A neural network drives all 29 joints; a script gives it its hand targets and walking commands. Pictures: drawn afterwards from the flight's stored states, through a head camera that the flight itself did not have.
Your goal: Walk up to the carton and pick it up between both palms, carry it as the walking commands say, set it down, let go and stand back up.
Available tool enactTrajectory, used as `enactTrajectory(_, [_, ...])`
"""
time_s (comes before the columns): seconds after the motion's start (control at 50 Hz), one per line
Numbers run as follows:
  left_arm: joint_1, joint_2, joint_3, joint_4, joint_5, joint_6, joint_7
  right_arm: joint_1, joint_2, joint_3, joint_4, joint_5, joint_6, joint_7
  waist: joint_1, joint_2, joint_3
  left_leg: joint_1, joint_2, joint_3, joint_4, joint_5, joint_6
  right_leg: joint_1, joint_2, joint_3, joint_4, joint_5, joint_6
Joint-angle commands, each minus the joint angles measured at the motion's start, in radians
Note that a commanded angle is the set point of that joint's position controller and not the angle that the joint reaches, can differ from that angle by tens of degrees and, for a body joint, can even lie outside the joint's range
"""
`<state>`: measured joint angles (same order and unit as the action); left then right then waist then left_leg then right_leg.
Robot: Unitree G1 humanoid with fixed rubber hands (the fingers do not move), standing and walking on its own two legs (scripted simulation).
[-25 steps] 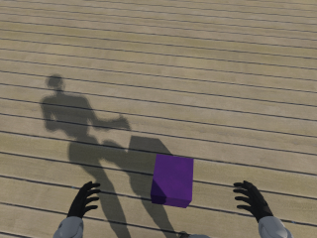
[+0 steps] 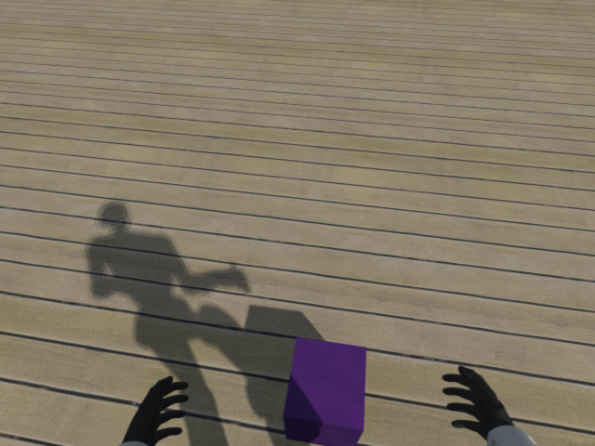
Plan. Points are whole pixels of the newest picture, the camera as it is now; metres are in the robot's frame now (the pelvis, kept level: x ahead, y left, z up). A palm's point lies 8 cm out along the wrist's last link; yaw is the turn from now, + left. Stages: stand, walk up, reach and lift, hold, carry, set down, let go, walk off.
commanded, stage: let go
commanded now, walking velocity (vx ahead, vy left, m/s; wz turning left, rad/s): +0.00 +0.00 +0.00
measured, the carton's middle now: (325, 394) +0.38 -0.05 -0.65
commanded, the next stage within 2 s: stand in 0.02 s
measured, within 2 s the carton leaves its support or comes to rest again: neither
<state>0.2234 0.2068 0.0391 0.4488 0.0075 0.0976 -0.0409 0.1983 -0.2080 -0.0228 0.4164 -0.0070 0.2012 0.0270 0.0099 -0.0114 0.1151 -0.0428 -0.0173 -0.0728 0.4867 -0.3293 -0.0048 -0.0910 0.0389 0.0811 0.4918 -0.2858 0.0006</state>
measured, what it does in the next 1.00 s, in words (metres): shifts its weight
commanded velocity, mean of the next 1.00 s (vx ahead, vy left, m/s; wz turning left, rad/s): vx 0.00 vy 0.00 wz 0.00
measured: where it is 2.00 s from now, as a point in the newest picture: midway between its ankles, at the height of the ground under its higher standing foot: outside the picture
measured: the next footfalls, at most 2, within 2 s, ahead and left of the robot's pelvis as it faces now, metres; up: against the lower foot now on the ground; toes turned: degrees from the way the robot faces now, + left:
none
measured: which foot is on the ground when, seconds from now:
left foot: down 0.00-1.00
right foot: down 0.00-1.00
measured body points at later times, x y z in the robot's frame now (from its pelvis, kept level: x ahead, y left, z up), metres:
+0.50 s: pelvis -0.02 -0.02 -0.01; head -0.09 -0.02 +0.44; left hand +0.10 +0.27 -0.08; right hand +0.11 -0.30 -0.10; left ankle -0.03 +0.12 -0.74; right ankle +0.00 -0.12 -0.74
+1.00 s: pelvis -0.07 -0.02 -0.01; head -0.13 -0.01 +0.44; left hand +0.04 +0.27 -0.10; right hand +0.02 -0.31 -0.11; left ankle -0.03 +0.12 -0.74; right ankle +0.00 -0.12 -0.74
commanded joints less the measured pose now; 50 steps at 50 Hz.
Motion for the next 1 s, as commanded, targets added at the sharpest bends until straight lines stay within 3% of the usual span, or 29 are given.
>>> enactTrajectory(0.0, [-0.044,0.084,0.018,-0.094,0.004,-0.026,0.014,-0.053,-0.098,-0.012,-0.103,-0.001,0.011,-0.021,0.000,0.023,-0.109,-0.069,-0.010,0.075,-0.065,0.380,-0.022,0.049,0.025,-0.076,-0.025,0.333,0.022])
enactTrajectory(0.02, [-0.035,0.209,0.090,0.066,0.004,-0.059,0.030,-0.047,-0.227,-0.108,0.021,-0.002,-0.099,-0.021,0.009,0.093,-0.343,-0.008,0.034,0.043,0.029,0.472,0.000,0.019,-0.064,-0.053,0.023,0.466,0.013])
enactTrajectory(0.04, [-0.018,0.223,0.085,0.061,0.022,-0.083,0.048,-0.046,-0.218,-0.094,0.032,-0.004,-0.157,-0.024,-0.004,0.075,-0.344,0.003,0.044,0.023,0.045,0.488,0.000,0.015,-0.065,-0.040,0.044,0.482,0.003])
enactTrajectory(0.1, [-0.026,0.183,0.077,0.102,0.022,-0.121,0.059,-0.027,-0.182,-0.093,0.091,-0.019,-0.217,-0.027,-0.008,0.024,-0.198,-0.097,0.054,-0.018,0.025,0.364,0.009,-0.100,-0.067,-0.013,0.020,0.358,-0.009])
enactTrajectory(0.2, [-0.038,0.190,0.082,0.137,0.024,-0.141,0.060,-0.014,-0.193,-0.096,0.148,-0.023,-0.236,-0.025,-0.012,0.013,-0.091,-0.175,0.049,-0.037,-0.019,0.247,0.016,-0.158,-0.066,0.017,-0.016,0.260,-0.020])
enactTrajectory(0.38, [-0.028,0.226,0.081,0.171,0.021,-0.160,0.060,0.014,-0.217,-0.094,0.207,-0.021,-0.257,-0.030,-0.012,0.007,-0.074,-0.201,0.053,-0.059,-0.045,0.155,0.026,-0.161,-0.081,0.050,-0.051,0.170,-0.033])
enactTrajectory(0.66, [-0.024,0.257,0.060,0.204,0.018,-0.158,0.049,0.079,-0.236,-0.069,0.279,-0.014,-0.265,-0.034,-0.016,-0.016,-0.047,-0.237,0.049,-0.073,-0.023,0.030,0.026,-0.234,-0.103,0.110,-0.128,-0.129,-0.038])
enactTrajectory(0.98, [-0.018,0.276,0.058,0.232,0.016,-0.140,0.036,0.090,-0.276,-0.065,0.295,-0.019,-0.260,-0.032,-0.005,0.024,-0.021,-0.334,0.062,-0.115,-0.076,-0.180,0.041,-0.248,-0.092,0.105,-0.114,-0.233,-0.042])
